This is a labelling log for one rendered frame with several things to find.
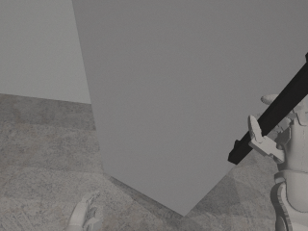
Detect handle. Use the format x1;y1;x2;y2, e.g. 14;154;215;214
227;53;308;165

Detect fridge door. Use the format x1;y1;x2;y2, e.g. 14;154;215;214
72;0;308;217

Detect robot right forearm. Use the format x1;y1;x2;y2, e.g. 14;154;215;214
269;169;308;231

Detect right robot hand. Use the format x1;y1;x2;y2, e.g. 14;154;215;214
247;94;308;173

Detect left robot hand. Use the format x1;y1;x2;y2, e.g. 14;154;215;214
67;190;103;231

